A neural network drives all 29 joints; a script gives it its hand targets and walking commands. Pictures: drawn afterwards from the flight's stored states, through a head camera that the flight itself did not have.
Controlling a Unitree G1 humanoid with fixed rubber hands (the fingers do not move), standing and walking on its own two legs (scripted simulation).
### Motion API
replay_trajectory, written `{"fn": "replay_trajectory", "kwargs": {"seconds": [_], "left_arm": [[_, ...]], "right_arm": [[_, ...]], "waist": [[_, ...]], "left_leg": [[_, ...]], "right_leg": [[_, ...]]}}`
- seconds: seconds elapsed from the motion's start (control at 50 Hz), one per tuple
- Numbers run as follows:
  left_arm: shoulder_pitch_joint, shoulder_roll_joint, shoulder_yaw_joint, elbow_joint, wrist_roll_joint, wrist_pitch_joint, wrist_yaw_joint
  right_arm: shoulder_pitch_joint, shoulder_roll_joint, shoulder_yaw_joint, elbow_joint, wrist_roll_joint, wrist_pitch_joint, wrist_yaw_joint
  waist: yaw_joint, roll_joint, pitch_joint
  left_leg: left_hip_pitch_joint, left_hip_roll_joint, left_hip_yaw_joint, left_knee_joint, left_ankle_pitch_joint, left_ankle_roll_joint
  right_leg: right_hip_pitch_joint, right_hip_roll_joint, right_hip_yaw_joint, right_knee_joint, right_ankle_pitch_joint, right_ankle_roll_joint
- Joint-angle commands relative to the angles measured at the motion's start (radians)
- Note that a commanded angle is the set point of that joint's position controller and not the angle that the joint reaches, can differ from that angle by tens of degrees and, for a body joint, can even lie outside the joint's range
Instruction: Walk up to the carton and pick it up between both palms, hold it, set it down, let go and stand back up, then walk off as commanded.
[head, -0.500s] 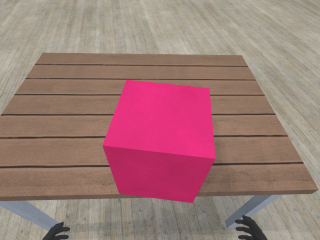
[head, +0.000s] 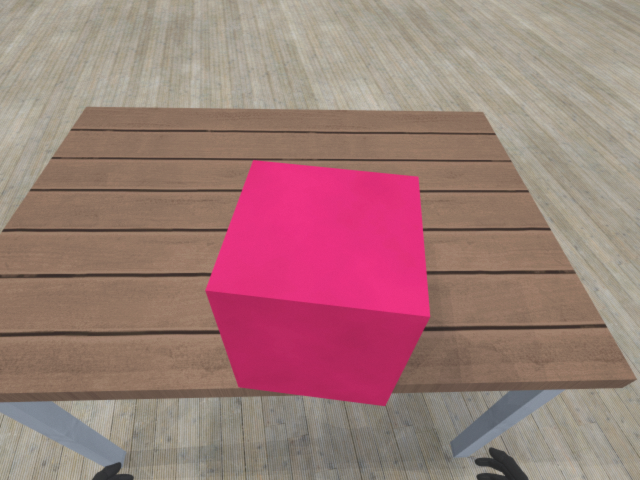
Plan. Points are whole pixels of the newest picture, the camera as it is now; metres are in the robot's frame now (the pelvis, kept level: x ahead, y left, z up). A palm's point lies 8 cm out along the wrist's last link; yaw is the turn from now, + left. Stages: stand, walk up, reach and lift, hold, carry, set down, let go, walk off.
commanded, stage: stand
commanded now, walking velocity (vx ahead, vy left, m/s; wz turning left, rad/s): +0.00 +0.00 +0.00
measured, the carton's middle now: (322, 289) +0.35 +0.00 +0.04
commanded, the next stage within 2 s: walk up in 0.46 s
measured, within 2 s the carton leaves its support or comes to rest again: neither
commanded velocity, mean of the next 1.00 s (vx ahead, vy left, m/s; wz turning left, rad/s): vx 0.00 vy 0.00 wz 0.00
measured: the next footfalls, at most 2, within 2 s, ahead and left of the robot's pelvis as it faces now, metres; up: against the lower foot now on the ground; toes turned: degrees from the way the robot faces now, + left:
left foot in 1.48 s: +0.01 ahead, +0.10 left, +0.00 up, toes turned -1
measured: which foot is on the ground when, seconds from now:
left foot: down 0.00-1.00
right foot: down 0.00-1.00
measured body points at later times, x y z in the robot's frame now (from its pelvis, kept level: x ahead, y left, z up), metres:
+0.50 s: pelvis -0.01 +0.00 +0.00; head -0.01 +0.00 +0.45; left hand +0.08 +0.29 -0.12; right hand +0.09 -0.27 -0.12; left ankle +0.00 +0.12 -0.72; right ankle +0.00 -0.12 -0.72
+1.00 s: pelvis -0.04 -0.01 +0.00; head -0.03 -0.01 +0.45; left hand +0.06 +0.28 -0.12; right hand +0.06 -0.31 -0.11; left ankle +0.00 +0.12 -0.72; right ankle +0.00 -0.12 -0.72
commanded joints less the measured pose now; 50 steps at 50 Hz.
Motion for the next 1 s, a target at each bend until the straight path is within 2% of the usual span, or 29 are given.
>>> {"fn": "replay_trajectory", "kwargs": {"seconds": [0.0, 0.16, 0.24, 0.42, 0.46, 0.62, 0.64, 0.66, 0.7, 0.74, 0.78, 0.8, 0.84, 0.86, 0.88, 0.9, 0.94, 0.96, 0.98], "left_arm": [[-0.08, 0.211, 0.058, -0.061, 0.018, -0.027, 0.01], [-0.083, 0.216, 0.057, -0.038, 0.019, -0.026, 0.011], [-0.081, 0.214, 0.057, -0.025, 0.017, -0.027, 0.01], [-0.085, 0.214, 0.055, -0.003, 0.017, -0.023, 0.009], [-0.087, 0.207, 0.052, 0.006, 0.017, -0.023, 0.009], [-0.094, 0.215, 0.051, 0.028, 0.019, -0.025, 0.006], [-0.108, 0.239, 0.081, 0.0, 0.022, 0.001, 0.003], [-0.09, 0.232, 0.085, -0.005, 0.019, 0.012, 0.002], [-0.058, 0.217, 0.083, -0.013, 0.017, 0.027, 0.001], [-0.028, 0.21, 0.083, -0.023, 0.019, 0.035, -0.002], [-0.008, 0.22, 0.09, -0.022, 0.028, 0.039, -0.009], [-0.008, 0.224, 0.093, -0.024, 0.031, 0.038, -0.011], [-0.033, 0.256, 0.099, -0.035, 0.037, 0.034, -0.016], [-0.054, 0.274, 0.1, -0.044, 0.037, 0.034, -0.017], [-0.077, 0.279, 0.1, -0.054, 0.036, 0.033, -0.018], [-0.114, 0.28, 0.098, -0.066, 0.038, 0.033, -0.018], [-0.143, 0.271, 0.095, -0.084, 0.038, 0.038, -0.019], [-0.139, 0.265, 0.095, -0.089, 0.037, 0.042, -0.019], [-0.125, 0.257, 0.096, -0.095, 0.036, 0.047, -0.02]], "right_arm": [[-0.06, -0.248, -0.07, -0.002, -0.018, -0.049, -0.017], [-0.059, -0.239, -0.066, 0.021, -0.015, -0.048, -0.015], [-0.058, -0.243, -0.065, 0.034, -0.016, -0.048, -0.016], [-0.07, -0.243, -0.064, 0.057, -0.016, -0.048, -0.014], [-0.074, -0.241, -0.061, 0.061, -0.017, -0.048, -0.012], [-0.069, -0.237, -0.058, 0.082, -0.016, -0.046, -0.01], [-0.047, -0.299, -0.068, 0.072, -0.016, -0.051, -0.027], [-0.031, -0.307, -0.072, 0.072, -0.015, -0.053, -0.035], [-0.027, -0.324, -0.079, 0.064, -0.015, -0.052, -0.042], [-0.035, -0.334, -0.08, 0.054, -0.019, -0.053, -0.045], [-0.046, -0.332, -0.081, 0.046, -0.019, -0.049, -0.045], [-0.055, -0.321, -0.079, 0.043, -0.018, -0.044, -0.045], [-0.05, -0.291, -0.076, 0.044, -0.015, -0.036, -0.044], [-0.035, -0.269, -0.071, 0.051, -0.012, -0.033, -0.044], [-0.008, -0.252, -0.065, 0.06, -0.011, -0.032, -0.043], [0.026, -0.252, -0.065, 0.068, -0.013, -0.033, -0.041], [0.079, -0.271, -0.07, 0.08, -0.019, -0.038, -0.037], [0.093, -0.281, -0.074, 0.08, -0.023, -0.042, -0.037], [0.096, -0.311, -0.081, 0.076, -0.027, -0.046, -0.038]], "waist": [[0.0, 0.039, -0.109], [-0.006, 0.028, -0.096], [-0.004, 0.043, -0.099], [-0.001, 0.038, -0.068], [0.0, 0.055, -0.071], [-0.008, 0.032, -0.058], [-0.002, -0.027, -0.006], [0.003, 0.004, -0.023], [0.015, 0.05, -0.03], [0.025, 0.077, -0.016], [0.032, 0.063, -0.003], [0.033, 0.029, 0.009], [0.018, -0.04, 0.038], [0.009, -0.087, 0.039], [-0.005, -0.124, 0.039], [-0.021, -0.137, 0.041], [-0.037, -0.139, 0.045], [-0.038, -0.124, 0.044], [-0.037, -0.068, 0.051]], "left_leg": [[0.092, 0.093, -0.11, -0.163, 0.347, 0.075], [0.091, 0.092, -0.108, -0.171, 0.33, 0.073], [0.091, 0.095, -0.113, -0.18, 0.326, 0.072], [0.079, 0.096, -0.12, -0.215, 0.271, 0.07], [0.08, 0.1, -0.127, -0.225, 0.261, 0.072], [0.088, 0.088, -0.114, -0.229, 0.218, 0.061], [0.036, 0.113, -0.16, -0.206, 0.314, 0.079], [0.035, 0.14, -0.188, -0.208, 0.349, 0.1], [0.007, 0.204, -0.272, -0.246, 0.324, 0.156], [-0.041, 0.239, -0.295, -0.269, 0.272, 0.183], [-0.093, 0.211, -0.258, -0.257, 0.194, 0.159], [-0.107, 0.174, -0.216, -0.232, 0.143, 0.134], [-0.091, 0.068, -0.115, -0.144, 0.01, 0.079], [-0.052, 0.009, -0.056, -0.068, -0.041, 0.063], [0.011, -0.026, -0.002, -0.008, -0.043, 0.049], [0.067, -0.032, 0.016, 0.026, -0.054, 0.047], [0.118, -0.017, -0.001, -0.002, -0.034, 0.057], [0.131, 0.0, -0.029, -0.047, -0.006, 0.064], [0.105, 0.052, -0.12, -0.147, 0.021, 0.085]], "right_leg": [[0.065, -0.096, 0.116, -0.157, 0.337, -0.078], [0.065, -0.104, 0.13, -0.18, 0.333, -0.082], [0.066, -0.102, 0.129, -0.183, 0.32, -0.079], [0.054, -0.1, 0.135, -0.208, 0.261, -0.078], [0.055, -0.098, 0.133, -0.213, 0.249, -0.075], [0.036, -0.112, 0.159, -0.257, 0.203, -0.077], [0.021, -0.078, 0.117, -0.175, 0.298, -0.084], [0.028, -0.068, 0.099, -0.123, 0.315, -0.084], [0.024, -0.038, 0.071, -0.031, 0.246, -0.07], [0.034, -0.032, 0.054, -0.017, 0.165, -0.066], [0.071, -0.045, 0.07, -0.069, 0.165, -0.078], [0.069, -0.063, 0.105, -0.125, 0.166, -0.093], [0.008, -0.137, 0.209, -0.263, 0.131, -0.144], [-0.043, -0.183, 0.268, -0.324, 0.09, -0.177], [-0.099, -0.224, 0.307, -0.377, 0.041, -0.201], [-0.15, -0.238, 0.314, -0.388, 0.025, -0.207], [-0.198, -0.207, 0.27, -0.347, 0.026, -0.183], [-0.209, -0.185, 0.245, -0.315, 0.017, -0.161], [-0.205, -0.133, 0.205, -0.242, -0.004, -0.125]]}}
